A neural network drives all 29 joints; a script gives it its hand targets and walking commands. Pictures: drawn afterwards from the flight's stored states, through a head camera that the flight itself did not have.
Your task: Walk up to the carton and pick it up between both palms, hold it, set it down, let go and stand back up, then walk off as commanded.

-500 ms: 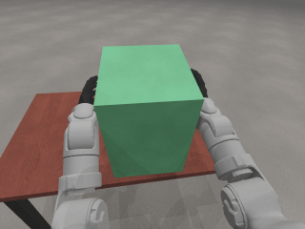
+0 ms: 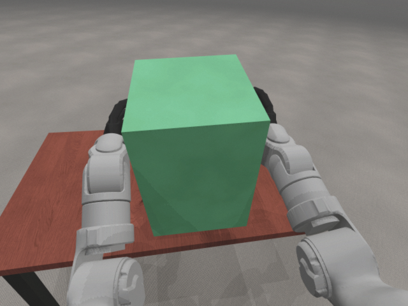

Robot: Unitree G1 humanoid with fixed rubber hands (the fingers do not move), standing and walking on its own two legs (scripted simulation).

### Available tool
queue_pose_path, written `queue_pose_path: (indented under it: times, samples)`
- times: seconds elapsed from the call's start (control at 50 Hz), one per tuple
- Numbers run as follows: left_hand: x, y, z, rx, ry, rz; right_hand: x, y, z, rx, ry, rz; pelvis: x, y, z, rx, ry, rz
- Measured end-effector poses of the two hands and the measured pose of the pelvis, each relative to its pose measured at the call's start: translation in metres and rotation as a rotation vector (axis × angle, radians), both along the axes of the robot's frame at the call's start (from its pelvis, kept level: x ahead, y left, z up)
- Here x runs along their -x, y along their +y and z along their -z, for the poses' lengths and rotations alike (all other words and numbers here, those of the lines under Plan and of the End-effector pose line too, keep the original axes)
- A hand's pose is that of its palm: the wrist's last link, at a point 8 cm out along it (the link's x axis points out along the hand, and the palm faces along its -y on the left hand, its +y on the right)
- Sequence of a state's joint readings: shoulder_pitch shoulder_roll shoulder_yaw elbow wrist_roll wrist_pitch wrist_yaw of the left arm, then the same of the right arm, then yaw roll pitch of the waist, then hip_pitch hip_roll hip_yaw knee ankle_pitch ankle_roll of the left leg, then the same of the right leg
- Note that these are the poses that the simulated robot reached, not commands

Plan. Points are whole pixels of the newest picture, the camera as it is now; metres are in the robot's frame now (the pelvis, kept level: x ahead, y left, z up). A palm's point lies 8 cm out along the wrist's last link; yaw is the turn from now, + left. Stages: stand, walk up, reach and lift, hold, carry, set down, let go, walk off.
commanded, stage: hold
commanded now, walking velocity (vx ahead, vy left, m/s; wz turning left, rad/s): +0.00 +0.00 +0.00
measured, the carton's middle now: (193, 147) +0.37 +0.01 +0.20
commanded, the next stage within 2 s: none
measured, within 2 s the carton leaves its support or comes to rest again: neither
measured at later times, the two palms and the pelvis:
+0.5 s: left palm (118, 131) +0.37 +0.14 +0.23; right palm (269, 117) +0.38 -0.14 +0.25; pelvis +0.00 -0.01 +0.00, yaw +0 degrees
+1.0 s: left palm (114, 131) +0.36 +0.15 +0.24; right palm (267, 117) +0.38 -0.13 +0.26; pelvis +0.00 -0.01 +0.00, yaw +0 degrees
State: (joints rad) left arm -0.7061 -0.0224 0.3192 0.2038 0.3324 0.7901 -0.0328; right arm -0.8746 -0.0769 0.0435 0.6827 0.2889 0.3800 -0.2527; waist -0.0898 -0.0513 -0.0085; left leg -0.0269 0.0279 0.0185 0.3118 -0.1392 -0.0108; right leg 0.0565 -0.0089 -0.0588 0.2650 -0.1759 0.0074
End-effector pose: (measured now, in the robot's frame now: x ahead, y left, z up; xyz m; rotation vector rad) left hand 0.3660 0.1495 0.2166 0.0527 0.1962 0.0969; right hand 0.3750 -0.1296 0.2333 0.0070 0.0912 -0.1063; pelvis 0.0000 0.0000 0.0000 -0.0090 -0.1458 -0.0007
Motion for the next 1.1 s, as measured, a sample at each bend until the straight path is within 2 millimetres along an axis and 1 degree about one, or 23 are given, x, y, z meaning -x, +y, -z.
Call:
queue_pose_path:
  times: [0.1,0.26,0.46,0.66,0.8,1.1]
  samples:
    - [0.004,0.001,-0.007,-0.009,-0.018,-0.013,0.001,0.002,-0.008,-0.013,-0.018,-0.009,0.003,0.001,0.0,0.002,0.007,-0.001]
    - [0.001,-0.002,-0.015,0.0,-0.009,-0.012,0.0,-0.001,-0.017,-0.012,-0.008,-0.004,0.004,-0.001,0.0,0.001,0.016,-0.003]
    - [-0.003,-0.007,-0.016,-0.005,0.005,-0.01,-0.006,-0.006,-0.019,-0.014,0.008,-0.007,0.0,-0.004,0.0,-0.001,0.02,0.001]
    - [0.0,-0.006,-0.014,0.015,-0.001,-0.016,-0.004,-0.005,-0.018,-0.004,0.005,-0.015,-0.005,-0.009,0.0,-0.002,0.009,-0.009]
    - [0.004,-0.004,-0.016,0.013,-0.015,-0.016,-0.002,-0.003,-0.022,-0.007,-0.008,-0.017,-0.004,-0.009,0.001,0.0,0.007,-0.01]
    - [0.001,0.0,-0.019,0.006,-0.004,-0.013,-0.004,0.0,-0.021,-0.026,0.007,-0.012,-0.001,-0.004,0.0,-0.003,0.02,-0.004]
